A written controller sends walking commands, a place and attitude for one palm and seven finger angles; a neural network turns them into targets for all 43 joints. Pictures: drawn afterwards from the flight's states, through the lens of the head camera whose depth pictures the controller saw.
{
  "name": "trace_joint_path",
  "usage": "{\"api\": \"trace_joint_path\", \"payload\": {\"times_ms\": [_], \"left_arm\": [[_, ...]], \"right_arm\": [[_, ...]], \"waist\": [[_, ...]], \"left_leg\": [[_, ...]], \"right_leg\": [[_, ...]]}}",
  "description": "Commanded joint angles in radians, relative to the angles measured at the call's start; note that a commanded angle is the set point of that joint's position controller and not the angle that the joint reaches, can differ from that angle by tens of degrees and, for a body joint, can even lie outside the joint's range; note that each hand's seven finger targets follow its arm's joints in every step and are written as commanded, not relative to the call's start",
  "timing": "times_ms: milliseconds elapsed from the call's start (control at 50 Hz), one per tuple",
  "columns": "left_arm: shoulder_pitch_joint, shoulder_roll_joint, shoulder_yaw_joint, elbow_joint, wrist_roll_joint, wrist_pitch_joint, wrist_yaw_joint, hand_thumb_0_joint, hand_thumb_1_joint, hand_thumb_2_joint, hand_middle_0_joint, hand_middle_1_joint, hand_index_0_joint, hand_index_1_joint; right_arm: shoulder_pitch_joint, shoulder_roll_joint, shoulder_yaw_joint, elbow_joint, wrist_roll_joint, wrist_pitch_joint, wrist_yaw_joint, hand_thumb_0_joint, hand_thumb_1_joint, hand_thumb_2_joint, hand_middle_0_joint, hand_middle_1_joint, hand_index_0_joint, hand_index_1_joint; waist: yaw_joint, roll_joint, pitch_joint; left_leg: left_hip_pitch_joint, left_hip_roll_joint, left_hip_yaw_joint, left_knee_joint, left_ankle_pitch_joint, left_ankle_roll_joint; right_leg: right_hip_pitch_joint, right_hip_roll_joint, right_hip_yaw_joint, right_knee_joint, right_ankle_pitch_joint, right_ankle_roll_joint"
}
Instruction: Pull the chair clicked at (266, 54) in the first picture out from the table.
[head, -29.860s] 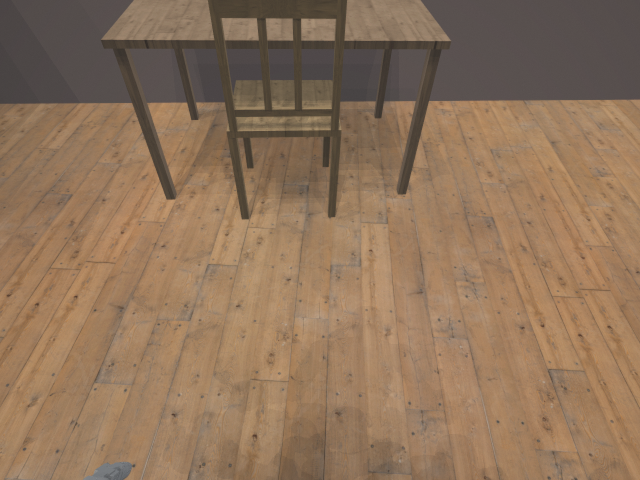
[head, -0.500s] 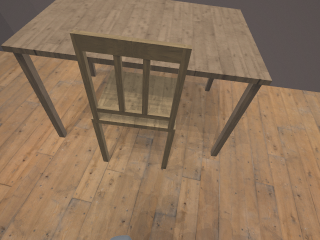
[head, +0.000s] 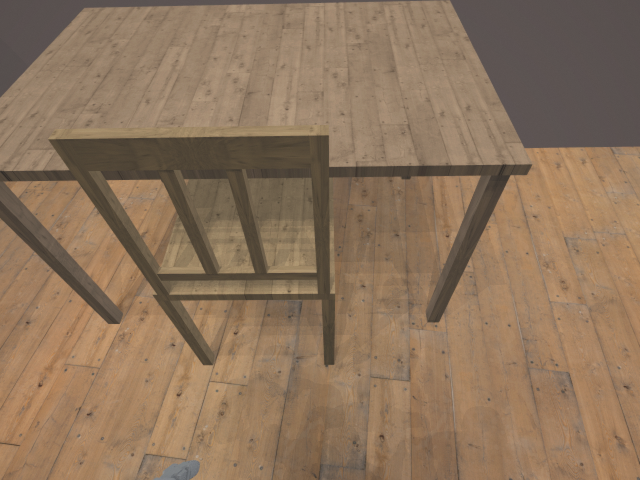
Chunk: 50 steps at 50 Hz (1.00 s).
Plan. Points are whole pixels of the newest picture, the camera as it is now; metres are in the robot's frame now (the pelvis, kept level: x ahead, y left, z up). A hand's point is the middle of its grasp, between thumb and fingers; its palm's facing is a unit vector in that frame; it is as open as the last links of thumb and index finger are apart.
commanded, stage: come to a stop and stand still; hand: left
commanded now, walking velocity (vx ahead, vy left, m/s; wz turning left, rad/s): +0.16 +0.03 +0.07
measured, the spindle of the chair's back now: (193, 225) +0.55 +0.25 -0.08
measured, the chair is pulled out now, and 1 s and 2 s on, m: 0.00 0.00 0.00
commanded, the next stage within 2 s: look again from close up in 1.78 s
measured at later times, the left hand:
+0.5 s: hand out of the picture +0.04 +0.21 -0.18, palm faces +0.05 -0.98 -0.19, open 7.4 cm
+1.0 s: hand out of the picture +0.03 +0.16 -0.17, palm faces +0.01 -0.99 -0.16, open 7.3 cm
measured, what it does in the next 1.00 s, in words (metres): steps on the spot: left foot, then right foot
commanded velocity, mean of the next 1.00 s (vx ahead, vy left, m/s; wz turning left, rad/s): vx -0.05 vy -0.01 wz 0.00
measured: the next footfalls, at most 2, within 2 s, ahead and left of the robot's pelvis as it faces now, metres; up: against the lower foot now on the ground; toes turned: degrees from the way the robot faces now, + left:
left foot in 0.26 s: +0.12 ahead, +0.13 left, +0.00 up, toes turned +3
right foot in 0.60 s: +0.01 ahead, -0.11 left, +0.00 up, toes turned -2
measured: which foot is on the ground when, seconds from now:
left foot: up 0.00-0.24, down 0.26-1.00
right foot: down 0.00-0.34, up 0.36-0.58, down 0.60-1.00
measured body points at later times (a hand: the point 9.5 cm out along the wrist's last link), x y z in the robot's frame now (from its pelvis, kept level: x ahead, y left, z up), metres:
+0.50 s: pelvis +0.02 +0.03 +0.00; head +0.06 +0.05 +0.45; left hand +0.04 +0.27 -0.16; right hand +0.12 -0.20 -0.14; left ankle +0.08 +0.12 -0.73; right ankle -0.01 -0.10 -0.71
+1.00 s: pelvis +0.02 -0.01 +0.01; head +0.04 +0.00 +0.45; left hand +0.03 +0.21 -0.16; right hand -0.02 -0.24 -0.15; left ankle +0.08 +0.12 -0.73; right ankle -0.03 -0.11 -0.73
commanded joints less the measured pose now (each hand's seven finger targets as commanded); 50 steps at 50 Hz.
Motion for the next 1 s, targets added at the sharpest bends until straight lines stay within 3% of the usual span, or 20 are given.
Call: {"api": "trace_joint_path", "payload": {"times_ms": [0,40,80,160,200,220,260,280,320,440,500,540,560,600,620,640,700,780,880,980], "left_arm": [[0.177,0.141,0.029,0.015,-0.006,-0.009,0.027,0.000,0.900,0.900,-0.200,-0.300,-0.200,-0.300],[0.135,0.110,0.017,0.008,-0.007,-0.015,0.031,0.000,0.900,0.900,-0.200,-0.300,-0.200,-0.300],[0.101,0.109,0.022,-0.009,-0.001,-0.010,0.036,0.000,0.900,0.900,-0.200,-0.300,-0.200,-0.300],[0.088,0.168,0.034,0.000,-0.004,0.016,0.043,0.000,0.900,0.900,-0.200,-0.300,-0.200,-0.300],[0.074,0.178,0.033,0.007,-0.009,0.028,0.045,0.000,0.900,0.900,-0.200,-0.300,-0.200,-0.300],[0.075,0.165,0.029,0.006,-0.009,0.037,0.044,0.000,0.900,0.900,-0.200,-0.300,-0.200,-0.300],[0.117,0.107,0.014,0.006,-0.016,0.058,0.049,0.000,0.900,0.900,-0.200,-0.300,-0.200,-0.300],[0.126,0.099,0.012,0.011,-0.012,0.071,0.053,0.000,0.900,0.900,-0.200,-0.300,-0.200,-0.300],[0.130,0.113,0.011,0.022,-0.009,0.088,0.043,0.000,0.900,0.900,-0.200,-0.300,-0.200,-0.300],[0.167,0.114,0.011,0.027,-0.009,0.093,0.033,0.000,0.900,0.900,-0.200,-0.300,-0.200,-0.300],[0.177,0.101,0.013,0.021,-0.006,0.091,0.032,0.000,0.900,0.900,-0.200,-0.300,-0.200,-0.300],[0.208,0.096,0.011,0.031,-0.006,0.085,0.032,0.000,0.900,0.900,-0.200,-0.300,-0.200,-0.300],[0.216,0.109,0.013,0.032,-0.001,0.078,0.034,0.000,0.900,0.900,-0.200,-0.300,-0.200,-0.300],[0.168,0.165,0.011,0.025,-0.001,0.067,0.034,0.000,0.900,0.900,-0.200,-0.300,-0.200,-0.300],[0.123,0.176,0.006,0.016,-0.006,0.060,0.031,0.000,0.900,0.900,-0.200,-0.300,-0.200,-0.300],[0.090,0.156,0.003,0.019,-0.007,0.052,0.034,0.000,0.900,0.900,-0.200,-0.300,-0.200,-0.300],[0.098,0.134,-0.005,0.033,-0.011,0.053,0.034,0.000,0.900,0.900,-0.200,-0.300,-0.200,-0.300],[0.132,0.128,-0.005,0.060,-0.011,0.061,0.036,0.000,0.900,0.900,-0.200,-0.300,-0.200,-0.300],[0.165,0.113,-0.007,0.086,-0.017,0.054,0.037,0.000,0.900,0.900,-0.200,-0.300,-0.200,-0.300],[0.174,0.103,-0.010,0.100,-0.023,0.048,0.041,0.000,0.900,0.900,-0.200,-0.300,-0.200,-0.300]], "right_arm": [[-0.014,-0.081,-0.021,-0.070,0.005,-0.019,-0.008,0.000,-0.900,-0.900,0.200,0.300,0.200,0.300],[0.000,-0.051,-0.013,-0.056,0.009,-0.009,-0.008,0.000,-0.900,-0.900,0.200,0.300,0.200,0.300],[0.020,-0.027,-0.006,-0.047,0.011,0.007,-0.011,0.000,-0.900,-0.900,0.200,0.300,0.200,0.300],[-0.018,-0.059,-0.007,-0.065,0.015,0.025,-0.014,0.000,-0.900,-0.900,0.200,0.300,0.200,0.300],[-0.007,-0.080,-0.012,-0.063,0.013,0.022,-0.015,0.000,-0.900,-0.900,0.200,0.300,0.200,0.300],[-0.006,-0.102,-0.016,-0.065,0.013,0.019,-0.016,0.000,-0.900,-0.900,0.200,0.300,0.200,0.300],[-0.048,-0.179,-0.020,-0.092,0.005,0.012,-0.025,0.000,-0.900,-0.900,0.200,0.300,0.200,0.300],[-0.077,-0.191,-0.020,-0.096,0.001,0.022,-0.027,0.000,-0.900,-0.900,0.200,0.300,0.200,0.300],[-0.139,-0.178,-0.014,-0.115,0.002,0.019,-0.036,0.000,-0.900,-0.900,0.200,0.300,0.200,0.300],[-0.162,-0.205,-0.028,-0.136,0.000,0.019,-0.049,0.000,-0.900,-0.900,0.200,0.300,0.200,0.300],[-0.156,-0.214,-0.039,-0.131,0.000,0.024,-0.047,0.000,-0.900,-0.900,0.200,0.300,0.200,0.300],[-0.170,-0.205,-0.039,-0.130,0.006,0.026,-0.044,0.000,-0.900,-0.900,0.200,0.300,0.200,0.300],[-0.171,-0.185,-0.038,-0.131,0.011,0.026,-0.041,0.000,-0.900,-0.900,0.200,0.300,0.200,0.300],[-0.181,-0.123,-0.025,-0.136,0.018,0.031,-0.029,0.000,-0.900,-0.900,0.200,0.300,0.200,0.300],[-0.171,-0.108,-0.021,-0.127,0.016,0.033,-0.020,0.000,-0.900,-0.900,0.200,0.300,0.200,0.300],[-0.167,-0.104,-0.019,-0.114,0.009,0.036,-0.020,0.000,-0.900,-0.900,0.200,0.300,0.200,0.300],[-0.135,-0.119,-0.016,-0.075,0.007,0.030,-0.020,0.000,-0.900,-0.900,0.200,0.300,0.200,0.300],[-0.119,-0.121,-0.007,-0.044,0.003,0.034,-0.020,0.000,-0.900,-0.900,0.200,0.300,0.200,0.300],[-0.076,-0.103,0.003,-0.016,0.003,0.023,-0.026,0.000,-0.900,-0.900,0.200,0.300,0.200,0.300],[-0.043,-0.103,0.009,0.004,0.006,0.012,-0.033,0.000,-0.900,-0.900,0.200,0.300,0.200,0.300]], "waist": [[0.067,-0.180,-0.084],[0.035,-0.118,-0.088],[0.024,-0.125,-0.108],[0.039,-0.140,-0.102],[0.024,-0.150,-0.102],[0.023,-0.121,-0.084],[0.055,0.093,-0.082],[0.059,0.092,-0.049],[0.068,0.184,0.006],[0.051,0.095,-0.118],[0.041,0.087,-0.149],[0.059,0.056,-0.148],[0.057,0.016,-0.135],[0.032,-0.149,-0.093],[0.013,-0.129,-0.072],[0.006,-0.198,-0.061],[0.009,-0.115,-0.042],[0.025,-0.048,0.053],[0.037,0.011,0.041],[0.041,-0.002,-0.021]], "left_leg": [[-0.290,0.039,-0.085,0.268,0.042,-0.017],[-0.207,0.044,-0.075,0.192,0.107,-0.039],[-0.119,0.031,-0.051,0.053,0.143,-0.061],[-0.036,0.004,-0.036,-0.149,0.207,-0.070],[0.086,0.000,-0.032,-0.323,0.379,-0.063],[0.149,0.040,-0.060,-0.341,0.523,-0.046],[0.079,0.230,-0.220,-0.396,0.796,0.065],[-0.032,0.243,-0.209,-0.432,0.672,0.087],[-0.078,0.234,-0.258,-0.514,0.553,0.109],[0.103,0.282,-0.274,-0.463,0.624,0.169],[0.126,0.268,-0.255,-0.431,0.602,0.155],[0.076,0.223,-0.228,-0.394,0.517,0.116],[0.048,0.171,-0.196,-0.354,0.460,0.075],[0.018,0.039,-0.080,-0.279,0.277,-0.010],[0.071,0.016,-0.076,-0.279,0.254,-0.025],[0.100,0.025,-0.085,-0.272,0.294,-0.024],[0.138,0.055,-0.113,-0.310,0.348,-0.012],[0.051,0.067,-0.138,-0.382,0.242,-0.010],[0.032,0.070,-0.135,-0.398,0.308,-0.013],[0.059,0.086,-0.141,-0.385,0.423,-0.009]], "right_leg": [[0.296,-0.293,0.267,-0.279,0.509,-0.172],[0.214,-0.257,0.159,-0.274,0.657,-0.146],[0.176,-0.237,0.104,-0.251,0.728,-0.132],[0.173,-0.238,0.118,-0.192,0.678,-0.125],[0.119,-0.208,0.108,-0.135,0.547,-0.079],[0.046,-0.165,0.088,-0.105,0.394,-0.043],[0.059,-0.042,0.025,-0.037,-0.007,0.029],[0.133,-0.019,0.028,-0.011,-0.132,0.028],[0.111,-0.016,0.036,0.061,-0.162,0.032],[0.016,-0.004,0.087,0.165,-0.223,0.035],[0.040,0.010,0.074,0.091,-0.171,0.036],[0.121,0.009,0.079,-0.078,-0.057,0.032],[0.144,-0.011,0.121,-0.182,0.031,0.022],[0.076,-0.168,0.269,-0.273,0.103,-0.044],[-0.007,-0.199,0.267,-0.297,0.044,-0.073],[-0.043,-0.165,0.250,-0.291,0.028,-0.067],[-0.064,-0.112,0.194,-0.275,-0.074,-0.034],[-0.055,-0.075,0.182,-0.291,-0.214,-0.017],[0.020,-0.073,0.172,-0.280,-0.125,-0.014],[0.100,-0.071,0.150,-0.260,0.014,-0.010]]}}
